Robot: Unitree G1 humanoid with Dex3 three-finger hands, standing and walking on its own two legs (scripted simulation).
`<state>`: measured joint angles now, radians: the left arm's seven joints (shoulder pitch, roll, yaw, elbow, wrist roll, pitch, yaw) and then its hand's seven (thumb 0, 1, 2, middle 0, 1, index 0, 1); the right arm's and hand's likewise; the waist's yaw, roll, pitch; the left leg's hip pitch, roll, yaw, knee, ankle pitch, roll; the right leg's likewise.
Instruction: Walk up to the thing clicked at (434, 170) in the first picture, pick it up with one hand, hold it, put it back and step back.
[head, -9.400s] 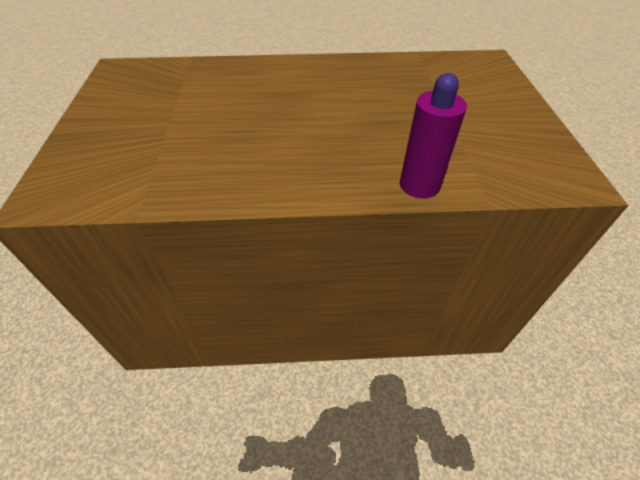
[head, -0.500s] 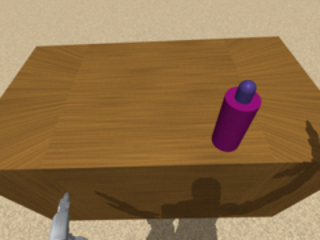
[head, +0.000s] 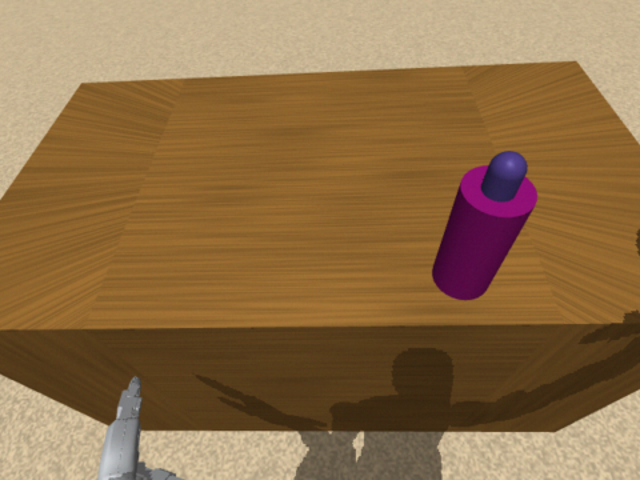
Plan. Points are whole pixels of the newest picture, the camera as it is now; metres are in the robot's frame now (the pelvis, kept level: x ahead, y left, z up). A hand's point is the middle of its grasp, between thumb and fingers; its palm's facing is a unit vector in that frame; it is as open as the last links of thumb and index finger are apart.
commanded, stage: go down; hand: right
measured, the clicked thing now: (481, 226) +0.41 -0.19 +0.07
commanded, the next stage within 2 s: approach in 1.10 s
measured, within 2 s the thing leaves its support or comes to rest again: neither
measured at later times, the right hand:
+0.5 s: hand out of the picture +0.33 -0.39 +0.13, palm faces +0.18 +0.98 +0.00, open 17.6 cm
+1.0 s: hand out of the picture +0.33 -0.39 +0.13, palm faces +0.18 +0.98 -0.01, open 17.6 cm
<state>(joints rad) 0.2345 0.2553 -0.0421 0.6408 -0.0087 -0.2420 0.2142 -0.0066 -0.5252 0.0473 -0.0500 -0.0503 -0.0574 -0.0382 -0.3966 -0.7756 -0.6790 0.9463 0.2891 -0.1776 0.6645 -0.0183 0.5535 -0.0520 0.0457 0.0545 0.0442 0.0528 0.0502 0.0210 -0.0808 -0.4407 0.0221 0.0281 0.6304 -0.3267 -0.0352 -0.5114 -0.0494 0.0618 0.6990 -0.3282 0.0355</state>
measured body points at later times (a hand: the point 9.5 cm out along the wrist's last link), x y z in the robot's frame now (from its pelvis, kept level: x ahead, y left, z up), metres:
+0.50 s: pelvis +0.00 +0.00 -0.01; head +0.03 -0.03 +0.44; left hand +0.14 +0.26 -0.06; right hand +0.32 -0.44 +0.13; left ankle -0.01 +0.15 -0.72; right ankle +0.01 -0.14 -0.72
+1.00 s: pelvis -0.01 -0.01 -0.01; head +0.03 -0.03 +0.44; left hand +0.14 +0.26 -0.06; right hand +0.31 -0.44 +0.13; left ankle -0.01 +0.15 -0.72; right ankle +0.01 -0.14 -0.72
